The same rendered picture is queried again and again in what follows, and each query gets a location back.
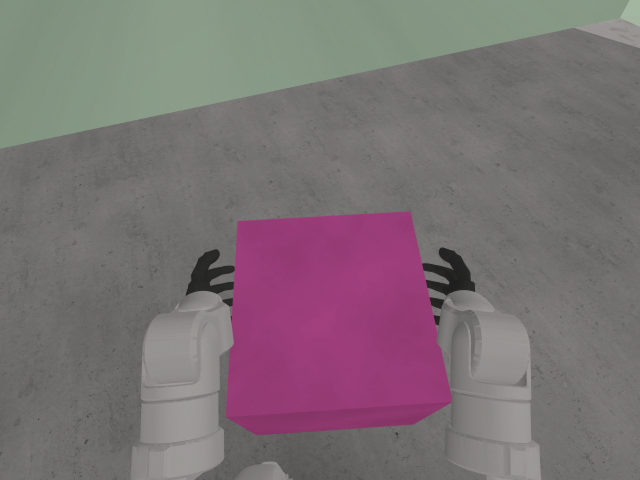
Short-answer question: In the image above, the robot left hand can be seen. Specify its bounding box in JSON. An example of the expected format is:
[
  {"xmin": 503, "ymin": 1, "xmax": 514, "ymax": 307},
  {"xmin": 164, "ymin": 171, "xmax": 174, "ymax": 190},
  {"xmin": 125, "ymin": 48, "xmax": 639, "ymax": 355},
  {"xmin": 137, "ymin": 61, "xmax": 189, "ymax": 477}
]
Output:
[{"xmin": 186, "ymin": 249, "xmax": 235, "ymax": 322}]

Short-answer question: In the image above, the left robot shin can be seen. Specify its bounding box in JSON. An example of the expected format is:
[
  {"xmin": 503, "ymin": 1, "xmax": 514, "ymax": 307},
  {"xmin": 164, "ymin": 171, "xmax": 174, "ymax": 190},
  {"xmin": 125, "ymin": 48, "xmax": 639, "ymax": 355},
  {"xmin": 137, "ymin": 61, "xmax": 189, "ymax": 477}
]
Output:
[{"xmin": 262, "ymin": 461, "xmax": 282, "ymax": 470}]

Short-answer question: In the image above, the left robot forearm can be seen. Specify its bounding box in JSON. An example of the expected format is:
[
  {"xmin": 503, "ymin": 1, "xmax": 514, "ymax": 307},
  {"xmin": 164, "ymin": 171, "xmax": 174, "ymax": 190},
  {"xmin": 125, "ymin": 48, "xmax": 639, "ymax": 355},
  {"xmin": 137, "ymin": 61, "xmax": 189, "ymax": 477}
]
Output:
[{"xmin": 130, "ymin": 291, "xmax": 234, "ymax": 480}]

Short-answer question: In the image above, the carton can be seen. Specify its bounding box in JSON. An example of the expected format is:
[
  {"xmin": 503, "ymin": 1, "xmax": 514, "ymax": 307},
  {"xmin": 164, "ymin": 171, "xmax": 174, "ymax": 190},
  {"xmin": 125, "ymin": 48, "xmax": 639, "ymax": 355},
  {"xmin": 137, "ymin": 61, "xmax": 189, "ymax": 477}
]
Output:
[{"xmin": 226, "ymin": 211, "xmax": 452, "ymax": 435}]

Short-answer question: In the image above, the right robot forearm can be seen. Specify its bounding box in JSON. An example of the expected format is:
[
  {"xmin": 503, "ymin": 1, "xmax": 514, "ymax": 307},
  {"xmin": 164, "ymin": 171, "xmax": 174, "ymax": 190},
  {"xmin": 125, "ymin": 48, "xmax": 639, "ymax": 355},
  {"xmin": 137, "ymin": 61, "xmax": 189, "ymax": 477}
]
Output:
[{"xmin": 436, "ymin": 290, "xmax": 541, "ymax": 480}]

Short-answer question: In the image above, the robot right hand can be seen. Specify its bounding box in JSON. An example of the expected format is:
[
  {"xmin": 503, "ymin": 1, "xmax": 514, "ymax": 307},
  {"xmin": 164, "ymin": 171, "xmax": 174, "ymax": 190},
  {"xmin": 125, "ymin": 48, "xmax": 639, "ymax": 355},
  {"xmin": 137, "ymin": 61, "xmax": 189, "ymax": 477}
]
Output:
[{"xmin": 422, "ymin": 248, "xmax": 475, "ymax": 326}]

